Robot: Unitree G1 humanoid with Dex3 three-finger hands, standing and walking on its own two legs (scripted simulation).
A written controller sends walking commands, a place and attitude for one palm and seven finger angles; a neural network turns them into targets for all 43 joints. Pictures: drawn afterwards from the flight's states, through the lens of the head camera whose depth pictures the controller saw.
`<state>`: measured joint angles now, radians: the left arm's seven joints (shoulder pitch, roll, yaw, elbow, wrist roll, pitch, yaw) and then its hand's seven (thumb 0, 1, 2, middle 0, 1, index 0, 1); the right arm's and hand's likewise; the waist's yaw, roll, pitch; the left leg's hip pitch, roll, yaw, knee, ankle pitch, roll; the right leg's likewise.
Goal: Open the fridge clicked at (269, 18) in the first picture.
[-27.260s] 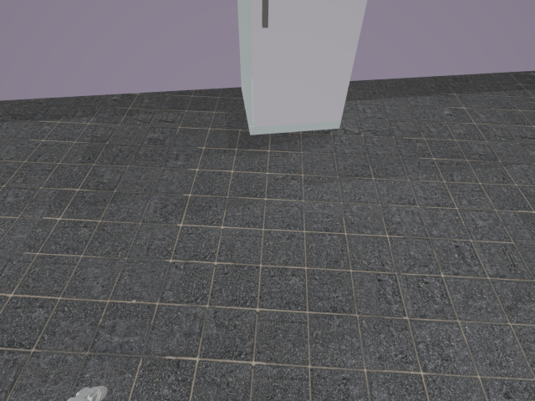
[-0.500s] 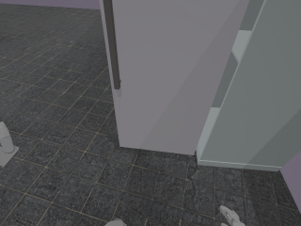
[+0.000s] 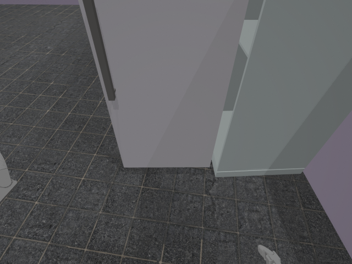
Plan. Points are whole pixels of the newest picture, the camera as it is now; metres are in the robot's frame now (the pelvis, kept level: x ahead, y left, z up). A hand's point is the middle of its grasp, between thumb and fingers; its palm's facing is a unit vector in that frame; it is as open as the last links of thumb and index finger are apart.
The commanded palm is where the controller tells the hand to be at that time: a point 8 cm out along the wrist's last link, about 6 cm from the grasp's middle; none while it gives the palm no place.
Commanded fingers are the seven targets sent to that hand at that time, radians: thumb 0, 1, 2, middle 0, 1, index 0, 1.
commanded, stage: stop stepping back and stand still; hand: left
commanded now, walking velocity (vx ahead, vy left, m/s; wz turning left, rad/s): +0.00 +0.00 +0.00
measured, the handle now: (102, 50) +0.78 +0.30 +0.12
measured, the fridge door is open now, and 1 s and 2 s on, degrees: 88 88 88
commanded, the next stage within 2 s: let the arm hang, fingers relaxed in 0.54 s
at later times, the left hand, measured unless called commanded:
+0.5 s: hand (42, 152) +0.27 +0.25 +0.17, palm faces +0.39 -0.79 -0.46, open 7.4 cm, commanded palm +0.20 +0.29 +0.19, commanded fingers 0.00 0.90 0.90 -0.20 -0.30 -0.20 -0.30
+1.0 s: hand out of the picture +0.07 +0.20 -0.17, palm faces -0.04 -0.98 -0.18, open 7.0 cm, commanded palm none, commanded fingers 0.00 0.90 0.90 -0.20 -0.30 -0.20 -0.30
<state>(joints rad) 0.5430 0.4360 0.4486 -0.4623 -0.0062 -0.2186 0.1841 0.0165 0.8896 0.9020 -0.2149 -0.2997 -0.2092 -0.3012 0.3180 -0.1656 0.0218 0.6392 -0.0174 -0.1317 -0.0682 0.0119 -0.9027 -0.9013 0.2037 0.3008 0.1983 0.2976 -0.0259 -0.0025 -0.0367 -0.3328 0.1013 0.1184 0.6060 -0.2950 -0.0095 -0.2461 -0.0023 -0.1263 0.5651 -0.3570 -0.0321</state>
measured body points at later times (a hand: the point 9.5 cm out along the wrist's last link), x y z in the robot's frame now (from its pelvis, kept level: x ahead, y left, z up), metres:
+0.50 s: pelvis +0.05 +0.00 +0.01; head +0.07 +0.01 +0.46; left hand +0.24 +0.29 +0.20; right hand +0.22 -0.24 -0.06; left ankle +0.08 +0.11 -0.73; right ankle -0.01 -0.08 -0.73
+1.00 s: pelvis +0.03 +0.02 +0.01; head +0.06 +0.04 +0.46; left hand +0.08 +0.25 -0.15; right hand +0.06 -0.24 -0.13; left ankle +0.08 +0.11 -0.73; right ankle -0.01 -0.08 -0.73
